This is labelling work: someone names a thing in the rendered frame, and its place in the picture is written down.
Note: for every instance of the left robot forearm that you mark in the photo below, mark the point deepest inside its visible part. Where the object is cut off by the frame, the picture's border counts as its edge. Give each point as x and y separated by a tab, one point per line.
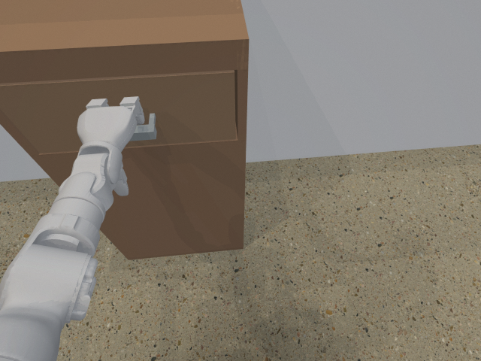
78	211

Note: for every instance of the handle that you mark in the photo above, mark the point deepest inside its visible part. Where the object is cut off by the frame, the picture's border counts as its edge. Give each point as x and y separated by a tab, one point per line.
145	132

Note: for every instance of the left robot hand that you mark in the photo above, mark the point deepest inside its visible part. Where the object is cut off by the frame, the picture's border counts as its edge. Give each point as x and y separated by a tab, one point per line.
114	125

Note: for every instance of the cabinet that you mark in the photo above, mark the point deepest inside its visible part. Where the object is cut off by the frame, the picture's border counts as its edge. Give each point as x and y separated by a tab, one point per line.
184	198

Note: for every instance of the drawer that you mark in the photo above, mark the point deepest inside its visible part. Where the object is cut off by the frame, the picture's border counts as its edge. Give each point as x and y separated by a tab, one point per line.
189	107

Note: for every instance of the robot left upper arm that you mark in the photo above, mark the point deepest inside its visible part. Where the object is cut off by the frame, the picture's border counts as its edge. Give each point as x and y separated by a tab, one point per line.
49	288

